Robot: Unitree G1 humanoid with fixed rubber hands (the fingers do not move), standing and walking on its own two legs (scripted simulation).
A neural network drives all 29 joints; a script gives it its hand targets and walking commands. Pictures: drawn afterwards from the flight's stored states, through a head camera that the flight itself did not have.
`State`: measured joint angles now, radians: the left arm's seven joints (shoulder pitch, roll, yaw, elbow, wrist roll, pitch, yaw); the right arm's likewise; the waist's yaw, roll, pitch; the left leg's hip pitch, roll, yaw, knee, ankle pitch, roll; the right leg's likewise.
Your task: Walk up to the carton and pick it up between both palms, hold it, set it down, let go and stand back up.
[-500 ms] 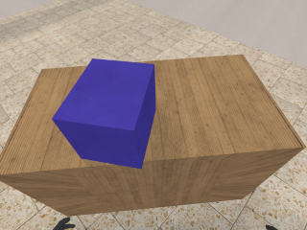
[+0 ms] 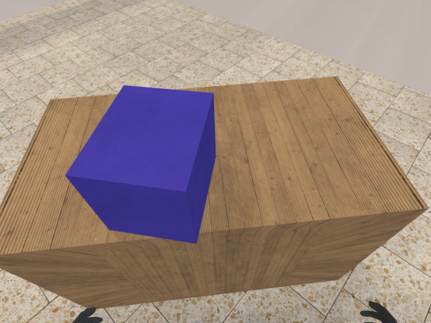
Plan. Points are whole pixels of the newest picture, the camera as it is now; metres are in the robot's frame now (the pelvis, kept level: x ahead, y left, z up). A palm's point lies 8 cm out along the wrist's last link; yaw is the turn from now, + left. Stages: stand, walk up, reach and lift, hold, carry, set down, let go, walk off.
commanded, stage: walk up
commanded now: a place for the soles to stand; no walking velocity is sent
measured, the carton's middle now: (159, 163) +0.44 +0.17 -0.01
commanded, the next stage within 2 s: none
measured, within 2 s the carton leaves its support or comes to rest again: neither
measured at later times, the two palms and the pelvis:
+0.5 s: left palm out of the picture +0.00 +0.47 -0.08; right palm out of the picture +0.12 -0.24 -0.13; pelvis -0.01 +0.09 -0.02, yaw +2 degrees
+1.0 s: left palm out of the picture +0.09 +0.49 -0.14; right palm out of the picture +0.12 -0.12 -0.13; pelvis +0.02 +0.18 -0.02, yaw +3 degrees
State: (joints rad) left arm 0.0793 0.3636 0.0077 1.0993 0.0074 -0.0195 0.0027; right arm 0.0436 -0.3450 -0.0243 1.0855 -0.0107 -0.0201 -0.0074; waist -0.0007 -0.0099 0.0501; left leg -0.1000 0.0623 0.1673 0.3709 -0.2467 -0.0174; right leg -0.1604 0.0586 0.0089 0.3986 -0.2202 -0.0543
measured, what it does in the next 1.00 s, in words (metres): steps to the left: left foot, then right foot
